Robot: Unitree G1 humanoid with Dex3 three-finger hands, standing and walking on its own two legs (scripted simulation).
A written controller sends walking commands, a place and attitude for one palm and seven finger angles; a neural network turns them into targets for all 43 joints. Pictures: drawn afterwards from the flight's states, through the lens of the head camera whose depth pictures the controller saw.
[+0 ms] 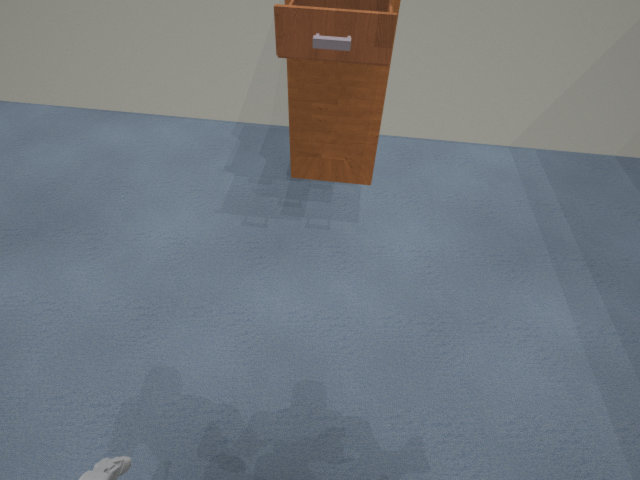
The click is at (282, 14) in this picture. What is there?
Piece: drawer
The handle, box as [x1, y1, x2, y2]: [313, 33, 350, 50]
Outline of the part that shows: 313,36 313,47 342,50 349,50 350,48 350,36 320,36 319,33 316,33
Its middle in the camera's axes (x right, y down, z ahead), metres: +0.03 -0.59 +1.14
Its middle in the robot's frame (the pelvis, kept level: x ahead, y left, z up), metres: +1.26 +0.03 +0.03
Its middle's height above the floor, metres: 0.80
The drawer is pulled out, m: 0.30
